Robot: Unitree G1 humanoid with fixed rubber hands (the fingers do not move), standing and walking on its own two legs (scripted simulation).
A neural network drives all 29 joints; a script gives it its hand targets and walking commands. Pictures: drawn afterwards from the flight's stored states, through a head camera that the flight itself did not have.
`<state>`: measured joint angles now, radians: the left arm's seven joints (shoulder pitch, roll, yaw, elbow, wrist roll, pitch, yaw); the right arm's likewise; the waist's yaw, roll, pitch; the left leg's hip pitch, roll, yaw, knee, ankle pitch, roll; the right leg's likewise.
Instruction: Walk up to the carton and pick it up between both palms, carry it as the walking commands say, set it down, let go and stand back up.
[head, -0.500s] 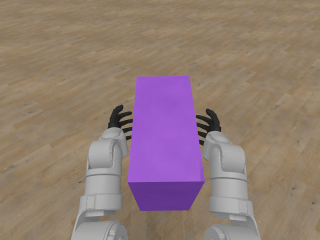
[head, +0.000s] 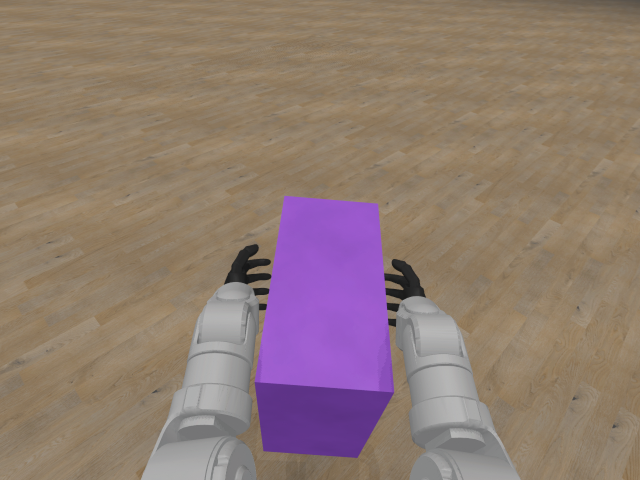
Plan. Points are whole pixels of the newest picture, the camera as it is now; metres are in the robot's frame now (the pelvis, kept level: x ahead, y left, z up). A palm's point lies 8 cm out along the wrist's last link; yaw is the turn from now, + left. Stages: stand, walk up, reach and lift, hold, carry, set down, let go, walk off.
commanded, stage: hold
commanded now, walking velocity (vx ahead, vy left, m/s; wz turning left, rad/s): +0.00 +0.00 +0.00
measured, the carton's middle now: (320, 326) +0.35 +0.02 -0.02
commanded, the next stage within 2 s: set down in 0.32 s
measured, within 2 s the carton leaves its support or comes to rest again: neither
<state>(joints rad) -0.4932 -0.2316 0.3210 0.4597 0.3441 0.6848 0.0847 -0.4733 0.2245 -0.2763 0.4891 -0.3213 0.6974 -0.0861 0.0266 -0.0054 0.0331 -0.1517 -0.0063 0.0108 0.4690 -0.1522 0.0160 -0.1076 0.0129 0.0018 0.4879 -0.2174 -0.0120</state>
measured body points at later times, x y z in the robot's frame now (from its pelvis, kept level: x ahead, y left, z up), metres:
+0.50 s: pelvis +0.00 +0.01 +0.00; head -0.05 +0.01 +0.44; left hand +0.34 +0.12 +0.05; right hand +0.33 -0.12 +0.04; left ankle +0.08 +0.11 -0.74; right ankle +0.05 -0.11 -0.74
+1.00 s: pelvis +0.00 +0.00 -0.02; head +0.07 +0.02 +0.43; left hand +0.36 +0.13 -0.04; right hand +0.35 -0.11 -0.05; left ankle +0.08 +0.11 -0.74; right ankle +0.05 -0.11 -0.74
